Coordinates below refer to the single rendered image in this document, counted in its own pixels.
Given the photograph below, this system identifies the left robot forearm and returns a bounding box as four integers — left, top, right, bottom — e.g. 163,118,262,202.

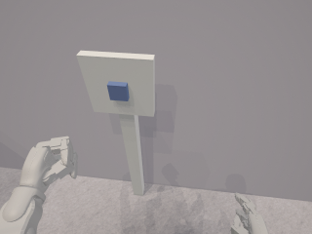
0,185,47,234

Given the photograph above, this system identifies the button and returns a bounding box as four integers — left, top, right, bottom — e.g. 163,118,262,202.
106,81,130,101

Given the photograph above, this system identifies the robot left hand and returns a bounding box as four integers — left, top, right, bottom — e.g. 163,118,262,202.
19,136,78,193

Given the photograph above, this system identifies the robot right hand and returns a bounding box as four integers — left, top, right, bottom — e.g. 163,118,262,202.
231,192,269,234

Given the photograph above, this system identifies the panel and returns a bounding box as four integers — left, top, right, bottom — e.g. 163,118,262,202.
76,51,155,196

